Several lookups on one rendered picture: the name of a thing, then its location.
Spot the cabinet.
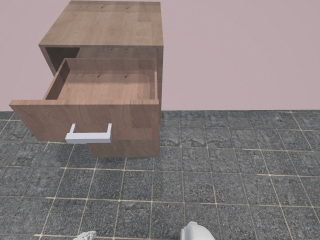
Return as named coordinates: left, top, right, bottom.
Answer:
left=38, top=0, right=164, bottom=158

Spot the right robot shin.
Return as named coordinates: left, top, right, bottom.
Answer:
left=187, top=221, right=197, bottom=226

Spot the robot right thigh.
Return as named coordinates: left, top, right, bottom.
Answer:
left=180, top=224, right=215, bottom=240

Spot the drawer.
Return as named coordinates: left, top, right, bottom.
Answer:
left=9, top=58, right=159, bottom=141

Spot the handle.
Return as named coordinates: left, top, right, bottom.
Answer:
left=65, top=123, right=113, bottom=144

